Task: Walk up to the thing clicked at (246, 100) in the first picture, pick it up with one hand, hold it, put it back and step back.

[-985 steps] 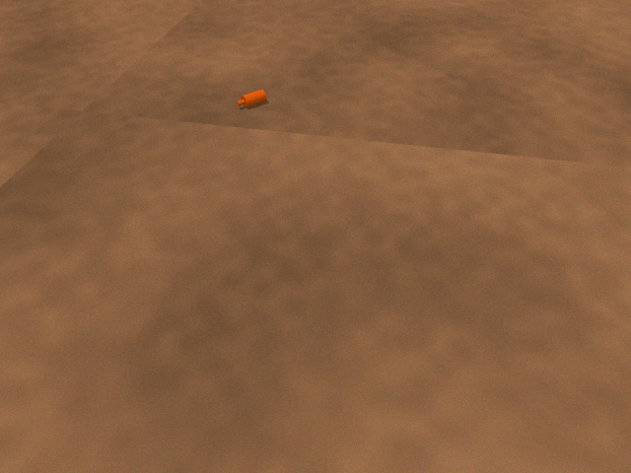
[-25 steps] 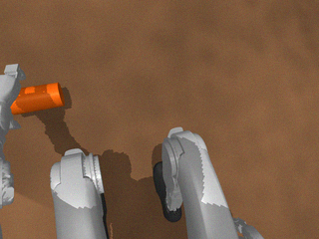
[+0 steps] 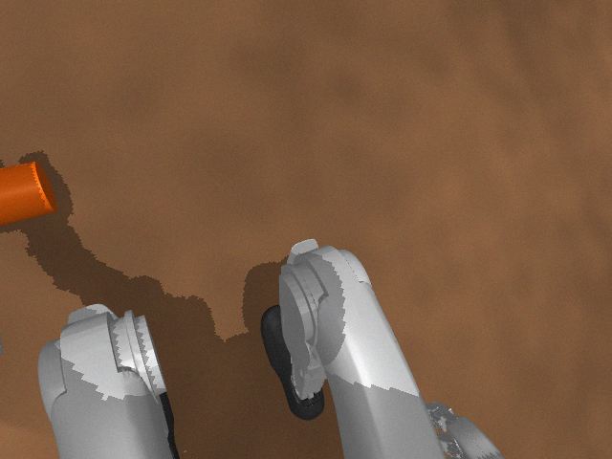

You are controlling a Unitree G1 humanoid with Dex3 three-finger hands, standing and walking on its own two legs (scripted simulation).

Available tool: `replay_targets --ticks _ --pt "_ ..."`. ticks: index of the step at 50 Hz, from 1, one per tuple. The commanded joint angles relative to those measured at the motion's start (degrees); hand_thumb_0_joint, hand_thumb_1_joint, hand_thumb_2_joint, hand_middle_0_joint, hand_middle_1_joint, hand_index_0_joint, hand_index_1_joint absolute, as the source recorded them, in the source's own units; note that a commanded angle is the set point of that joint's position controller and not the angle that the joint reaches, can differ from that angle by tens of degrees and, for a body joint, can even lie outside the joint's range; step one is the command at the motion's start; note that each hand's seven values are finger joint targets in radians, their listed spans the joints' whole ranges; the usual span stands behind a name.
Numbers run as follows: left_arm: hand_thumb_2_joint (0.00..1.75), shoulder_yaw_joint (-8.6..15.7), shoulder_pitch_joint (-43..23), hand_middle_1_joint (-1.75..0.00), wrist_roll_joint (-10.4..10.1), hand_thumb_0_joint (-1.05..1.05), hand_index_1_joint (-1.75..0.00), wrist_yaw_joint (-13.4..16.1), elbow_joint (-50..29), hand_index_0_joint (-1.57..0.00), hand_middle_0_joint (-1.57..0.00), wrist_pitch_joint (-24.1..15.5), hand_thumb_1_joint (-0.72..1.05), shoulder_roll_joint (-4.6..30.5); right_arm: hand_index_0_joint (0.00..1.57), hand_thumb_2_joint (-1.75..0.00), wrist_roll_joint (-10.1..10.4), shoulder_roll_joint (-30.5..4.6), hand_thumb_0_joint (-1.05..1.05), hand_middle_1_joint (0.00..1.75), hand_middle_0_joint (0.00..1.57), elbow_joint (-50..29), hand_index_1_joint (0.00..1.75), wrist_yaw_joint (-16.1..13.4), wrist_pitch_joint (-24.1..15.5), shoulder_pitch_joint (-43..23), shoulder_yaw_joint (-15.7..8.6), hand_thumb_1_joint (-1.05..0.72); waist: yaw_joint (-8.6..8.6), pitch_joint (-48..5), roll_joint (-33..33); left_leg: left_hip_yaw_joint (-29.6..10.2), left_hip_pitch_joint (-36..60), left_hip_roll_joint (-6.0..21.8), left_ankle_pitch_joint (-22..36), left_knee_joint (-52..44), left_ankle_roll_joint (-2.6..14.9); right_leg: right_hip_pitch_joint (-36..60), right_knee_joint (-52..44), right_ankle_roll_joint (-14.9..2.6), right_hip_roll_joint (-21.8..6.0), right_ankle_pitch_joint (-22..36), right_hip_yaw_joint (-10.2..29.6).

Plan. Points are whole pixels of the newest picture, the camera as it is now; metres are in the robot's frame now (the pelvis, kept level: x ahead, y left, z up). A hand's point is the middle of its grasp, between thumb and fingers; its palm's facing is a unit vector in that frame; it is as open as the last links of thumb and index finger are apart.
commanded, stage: rest palm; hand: left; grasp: from above
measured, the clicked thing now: out of the picture +0.48 +0.30 -0.28
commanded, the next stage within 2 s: close in 0.80 s
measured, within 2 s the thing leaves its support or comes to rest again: neither
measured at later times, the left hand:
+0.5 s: hand out of the picture +0.47 +0.28 -0.24, palm faces -0.46 -0.11 -0.88, open 13.7 cm
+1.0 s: hand out of the picture +0.47 +0.28 -0.26, palm faces -0.46 -0.10 -0.88, open 13.2 cm
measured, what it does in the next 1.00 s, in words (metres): stands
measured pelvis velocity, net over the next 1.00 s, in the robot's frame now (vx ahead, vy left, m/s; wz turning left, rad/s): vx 0.00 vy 0.01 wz -0.07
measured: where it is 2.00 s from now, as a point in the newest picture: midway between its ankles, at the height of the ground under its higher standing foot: (232, 416)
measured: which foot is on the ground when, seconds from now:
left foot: down 0.00-1.00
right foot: down 0.00-1.00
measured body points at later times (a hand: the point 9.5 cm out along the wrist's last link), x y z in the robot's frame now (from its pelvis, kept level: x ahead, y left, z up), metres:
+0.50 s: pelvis +0.00 +0.00 -0.01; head +0.28 +0.10 +0.33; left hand +0.49 +0.29 -0.19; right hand +0.02 -0.26 -0.07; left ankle +0.07 +0.12 -0.28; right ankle +0.11 -0.12 -0.28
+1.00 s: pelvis +0.00 +0.01 -0.01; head +0.29 +0.10 +0.32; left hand +0.49 +0.28 -0.21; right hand +0.01 -0.25 -0.06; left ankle +0.07 +0.12 -0.28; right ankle +0.11 -0.12 -0.28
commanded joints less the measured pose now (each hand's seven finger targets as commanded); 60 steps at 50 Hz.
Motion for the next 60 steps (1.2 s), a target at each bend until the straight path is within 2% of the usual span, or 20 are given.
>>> replay_targets --ticks 1,4,5,8,10,11,13,14,17,22,23,25,30,32,33,35,44,45,52,60 --pt "1.0 2.92 -17.15 -1.01 -1.19 0.0 -1.01 2.68 -8.32 -0.06 -0.06 -1.03 -0.52 17.15 0.2 -0.9 -0.4 -16.96 0.0 0.3 0.2 -0.27 0.3 -0.51 -1.16 12.25 -4.2 -0.89 -0.43 -40.24 21.79 4.82 25.85 0.42 11.49 -13.91 2.34 24.39 -11.61 -4.14 1.47 12.02 -5.33" --pt "0.99 1.15 -15.71 -1.01 -1.13 0.0 -1.0 2.93 -6.77 -0.07 -0.07 -1.46 -0.51 14.7 0.2 -0.9 -1.05 -16.3 0.0 0.3 0.2 0.98 0.3 -0.17 -1.45 12.94 -3.68 -0.89 -0.77 -40.36 23.68 4.57 27.38 0.65 12.56 -13.51 1.87 24.38 -11.19 -4.15 1.74 13.0 -5.84" --pt "1.0 0.69 -16.2 -1.01 -1.42 0.0 -1.01 2.94 -5.7 -0.07 -0.06 -1.59 -0.52 14.31 0.2 -0.9 -1.13 -16.5 0.0 0.3 0.2 1.03 0.3 0.07 -1.84 12.73 -3.42 -0.89 -1.84 -38.71 22.81 4.28 26.99 0.85 11.86 -12.8 1.96 23.37 -10.88 -4.15 1.8 12.62 -6.09" --pt "1.03 0.95 -15.57 -1.01 -0.94 0.0 -1.01 3.13 -5.46 -0.08 -0.08 -1.94 -0.5 15.57 0.2 -0.9 -1.36 -17.5 0.0 0.3 0.2 1.14 0.3 0.48 -2.44 13.44 -3.06 -0.89 -2.19 -37.96 23.47 3.66 27.94 0.95 13.82 -12.39 1.7 23.27 -10.34 -4.2 1.77 14.21 -6.75" --pt "1.05 2.45 -14.37 -1.02 -0.93 0.0 -1.03 3.84 -6.64 -0.08 -0.09 -2.26 -0.5 18.0 0.2 -0.9 -1.49 -17.79 0.0 0.3 0.2 1.18 0.3 0.62 -2.43 13.04 -2.86 -0.89 -0.79 -39.63 25.92 3.43 29.18 1.07 15.04 -13.25 1.3 24.92 -10.12 -4.42 2.01 14.88 -6.79" --pt "1.05 1.34 -14.25 -1.01 -0.4 0.0 -1.02 3.73 -4.3 -0.09 -0.09 -2.07 -0.49 15.82 0.2 -0.9 -1.88 -17.92 0.0 0.3 0.2 0.87 0.3 0.9 -2.62 13.51 -2.72 -0.89 -2.28 -37.76 24.73 3.33 29.44 1.13 15.86 -12.48 1.23 23.68 -9.83 -4.28 1.86 15.69 -7.2" --pt "1.07 3.21 -13.47 -1.04 -0.53 0.0 -1.04 4.29 -2.84 -0.09 -0.09 -2.17 -0.48 18.13 0.2 -0.9 -1.99 -18.45 0.0 0.3 0.2 1.41 0.3 1.12 -2.56 13.73 -2.82 -0.89 -2.34 -35.59 24.44 2.83 27.94 1.24 13.77 -12.68 1.33 22.61 -9.76 -4.37 2.08 14.08 -7.49" --pt "1.03 1.29 -15.16 -1.01 -0.25 0.0 -1.02 3.97 -4.41 -0.08 -0.08 -2.38 -0.5 15.79 0.2 -0.9 -2.14 -17.98 0.0 0.3 0.2 0.61 0.3 1.46 -2.81 12.97 -2.5 -0.89 -2.87 -35.13 25.5 2.98 28.36 1.25 13.33 -13.05 1.27 22.27 -9.96 -4.37 2.12 13.68 -7.44" --pt "1.04 3.21 -15.08 -1.01 0.16 0.0 -1.02 4.6 -3.89 -0.08 -0.09 -2.49 -0.49 18.93 0.2 -0.9 -2.69 -18.97 0.0 0.3 0.2 1.17 0.3 1.81 -3.2 13.71 -2.12 -0.89 -3.43 -34.99 24.24 3.0 27.37 1.31 13.8 -11.98 1.71 24.3 -10.28 -3.96 2.22 14.65 -7.52" --pt "1.03 0.99 -15.52 -1.04 0.54 0.0 -1.04 5.21 -2.73 -0.09 -0.09 -2.99 -0.48 16.93 0.2 -0.9 -2.89 -19.05 0.0 0.3 0.2 0.47 0.3 2.35 -4.08 11.98 -1.8 -0.89 -3.84 -33.49 25.18 2.25 27.74 1.59 11.91 -12.21 1.37 22.59 -10.05 -4.15 2.51 12.95 -8.09" --pt "1.02 1.45 -16.61 -1.05 0.3 0.0 -1.04 5.42 -2.36 -0.08 -0.08 -3.13 -0.47 17.47 0.2 -0.9 -2.97 -19.52 0.0 0.3 0.2 0.42 0.3 2.38 -4.37 11.76 -1.86 -0.89 -4.35 -32.76 24.08 1.8 27.52 1.65 11.07 -12.15 1.37 21.66 -10.12 -3.99 2.24 12.35 -8.46" --pt "1.06 2.65 -15.36 -1.06 0.6 0.0 -1.06 6.41 -2.33 -0.09 -0.09 -3.1 -0.48 19.5 0.2 -0.9 -2.77 -19.59 0.0 0.3 0.2 0.91 0.3 2.24 -4.22 11.82 -1.89 -0.89 -3.09 -34.5 25.72 1.94 28.11 1.64 11.94 -12.48 1.2 23.04 -9.98 -4.2 2.45 13.08 -8.42" --pt "1.04 1.11 -16.72 -1.06 1.07 0.0 -1.06 7.26 -0.6 -0.09 -0.08 -2.74 -0.47 17.37 0.2 -0.9 -3.33 -19.81 0.0 0.3 0.2 0.89 0.3 2.83 -4.95 11.34 -1.56 -0.89 -4.92 -31.76 24.57 1.72 27.52 1.87 11.33 -11.56 1.37 21.74 -9.97 -3.87 2.44 13.09 -8.79" --pt "1.05 1.87 -16.6 -1.07 0.93 0.0 -1.06 7.58 -1.38 -0.09 -0.09 -2.69 -0.47 18.94 0.2 -0.9 -3.34 -20.16 0.0 0.3 0.2 1.13 0.3 3.0 -5.03 11.75 -1.31 -0.89 -4.74 -32.95 25.06 1.75 27.68 1.87 12.58 -11.54 1.38 23.35 -10.18 -3.8 2.61 14.14 -8.75" --pt "1.04 0.4 -16.58 -1.07 1.02 0.0 -1.06 7.5 -1.06 -0.09 -0.09 -2.48 -0.47 17.02 0.2 -0.9 -3.46 -20.06 0.0 0.3 0.2 0.57 0.3 3.12 -5.34 11.2 -1.22 -0.9 -4.87 -32.8 25.67 1.68 28.64 1.81 13.06 -11.88 1.19 22.97 -9.96 -3.92 2.56 14.51 -8.73" --pt "1.06 1.84 -16.0 -1.08 0.68 0.0 -1.08 8.01 -1.11 -0.09 -0.09 -2.32 -0.47 19.35 0.2 -0.9 -3.38 -20.46 0.0 0.3 0.2 1.22 0.3 3.14 -5.39 11.11 -1.28 -0.9 -4.13 -33.44 26.58 1.19 29.28 2.04 13.25 -12.29 0.93 23.14 -9.93 -3.96 2.67 14.51 -8.98" --pt "1.04 0.97 -15.07 -1.09 0.77 0.0 -1.08 8.2 0.21 -0.1 -0.09 -1.54 -0.46 18.39 0.2 -0.9 -3.6 -20.85 0.0 0.3 0.2 0.02 0.3 4.14 -6.1 10.68 -0.44 -0.9 -5.15 -31.95 27.36 0.97 29.01 2.22 14.53 -11.95 0.85 23.76 -9.37 -3.95 2.88 15.8 -9.22" --pt "1.07 2.03 -14.6 -1.1 0.34 0.0 -1.1 8.54 1.29 -0.09 -0.1 -1.31 -0.46 19.84 0.2 -0.9 -3.58 -20.73 0.0 0.3 0.2 0.27 0.3 4.18 -6.12 10.47 -0.07 -0.9 -4.65 -31.98 25.91 0.9 27.94 2.23 13.86 -11.61 1.03 24.15 -9.54 -3.86 2.85 15.34 -9.24" --pt "0.92 1.46 -15.54 -1.06 -0.02 0.0 -1.03 8.34 0.99 -0.21 -0.18 -1.47 -0.29 19.88 0.2 -0.9 -3.5 -21.38 0.0 0.3 0.2 -0.11 0.3 4.34 -6.84 10.6 0.34 -0.89 -5.77 -30.47 26.11 0.06 28.34 2.52 12.32 -11.86 0.88 22.6 -9.39 -3.76 2.68 13.99 -9.77" --pt "0.89 1.87 -14.67 -1.01 -0.57 0.0 -0.99 8.31 -1.46 -0.26 -0.24 -1.55 -0.24 21.34 0.2 -0.9 -3.11 -21.46 0.0 0.3 0.2 -0.28 0.3 3.98 -6.84 10.64 0.19 -0.89 -4.57 -32.82 26.4 0.65 28.2 2.47 12.92 -12.25 1.01 25.81 -10.52 -3.9 3.18 14.73 -9.27"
